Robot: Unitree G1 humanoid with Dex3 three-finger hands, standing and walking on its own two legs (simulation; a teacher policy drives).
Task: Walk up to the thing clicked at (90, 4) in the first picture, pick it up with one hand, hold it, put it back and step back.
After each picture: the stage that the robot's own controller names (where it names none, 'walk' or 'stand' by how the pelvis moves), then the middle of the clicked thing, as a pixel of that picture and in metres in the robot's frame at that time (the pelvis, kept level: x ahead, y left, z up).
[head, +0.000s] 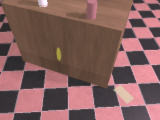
stand; (91, 9) +0.98 -0.05 -0.04
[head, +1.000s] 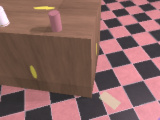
walk; (55, 21) +0.85 +0.20 -0.02
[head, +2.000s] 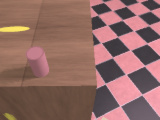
stand; (38, 62) +0.44 +0.21 -0.01
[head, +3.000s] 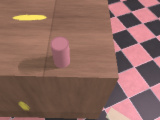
stand; (61, 53) +0.46 +0.10 -0.01
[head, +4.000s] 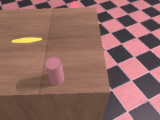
stand; (55, 71) +0.45 +0.12 -0.04
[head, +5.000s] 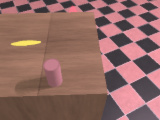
stand; (53, 73) +0.45 +0.14 -0.05
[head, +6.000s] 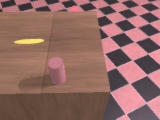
stand; (57, 71) +0.46 +0.13 -0.05
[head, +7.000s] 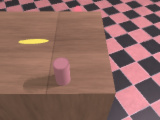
stand; (62, 71) +0.45 +0.11 -0.05
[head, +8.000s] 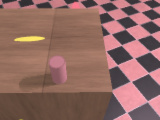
rise first; (58, 70) +0.45 +0.12 -0.05
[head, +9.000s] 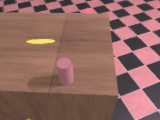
rise first; (65, 71) +0.45 +0.12 -0.04
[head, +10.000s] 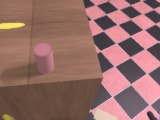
go down; (44, 58) +0.47 +0.11 -0.02
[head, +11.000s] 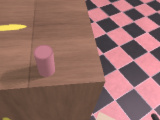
go down; (45, 61) +0.46 +0.11 +0.00
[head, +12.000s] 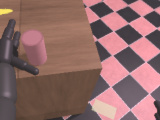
close in; (35, 48) +0.47 +0.12 +0.03
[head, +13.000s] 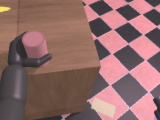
lift; (36, 50) +0.45 +0.11 +0.04
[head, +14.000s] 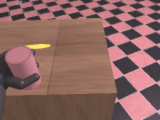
lift; (24, 69) +0.31 +0.18 +0.18
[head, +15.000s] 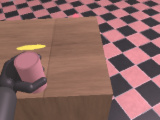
hold; (32, 73) +0.32 +0.16 +0.14
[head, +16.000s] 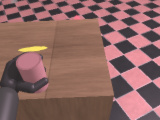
hold; (33, 73) +0.32 +0.16 +0.14
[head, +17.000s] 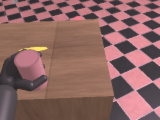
hold; (32, 71) +0.32 +0.16 +0.15
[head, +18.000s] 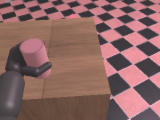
crouch; (37, 59) +0.37 +0.15 +0.16
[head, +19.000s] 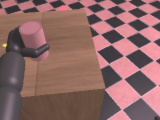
lower; (35, 42) +0.44 +0.14 +0.15
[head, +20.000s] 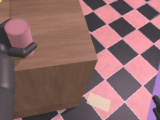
lower; (21, 39) +0.48 +0.14 +0.05
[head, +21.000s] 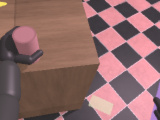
lower; (27, 46) +0.46 +0.13 +0.04
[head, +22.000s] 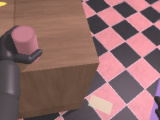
lower; (27, 45) +0.47 +0.13 +0.04
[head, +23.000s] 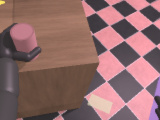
lower; (26, 43) +0.47 +0.13 +0.04
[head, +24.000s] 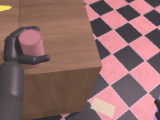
open; (33, 49) +0.46 +0.12 +0.04
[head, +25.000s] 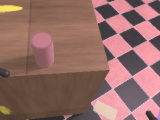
sink last; (43, 50) +0.45 +0.11 +0.03
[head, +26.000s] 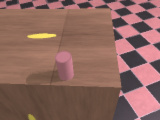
sink last; (65, 66) +0.46 +0.12 +0.00
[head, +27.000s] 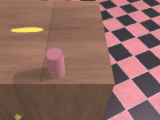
stand; (55, 63) +0.45 +0.12 +0.01
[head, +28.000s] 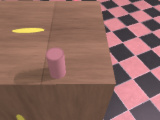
stand; (56, 63) +0.45 +0.12 +0.01
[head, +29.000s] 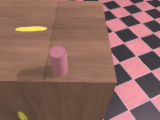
stand; (58, 61) +0.46 +0.11 +0.01
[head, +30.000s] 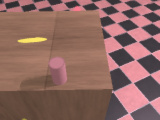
stand; (58, 71) +0.46 +0.12 -0.04
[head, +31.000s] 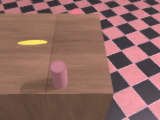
stand; (59, 75) +0.44 +0.12 -0.05
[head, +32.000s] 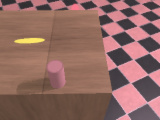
stand; (56, 74) +0.43 +0.13 -0.05
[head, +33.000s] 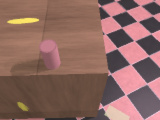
walk; (50, 55) +0.47 +0.15 -0.02
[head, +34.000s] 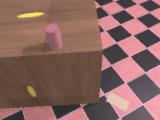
walk; (54, 37) +0.62 +0.19 -0.04
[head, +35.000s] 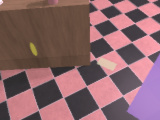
walk; out of the picture +1.00 +0.24 -0.03
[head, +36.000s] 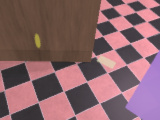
stand; out of the picture +1.06 +0.14 -0.02
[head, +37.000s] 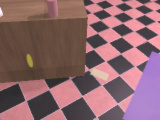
stand; (52, 7) +1.01 +0.19 -0.05
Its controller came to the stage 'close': yes
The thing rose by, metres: 0.20
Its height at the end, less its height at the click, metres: +0.00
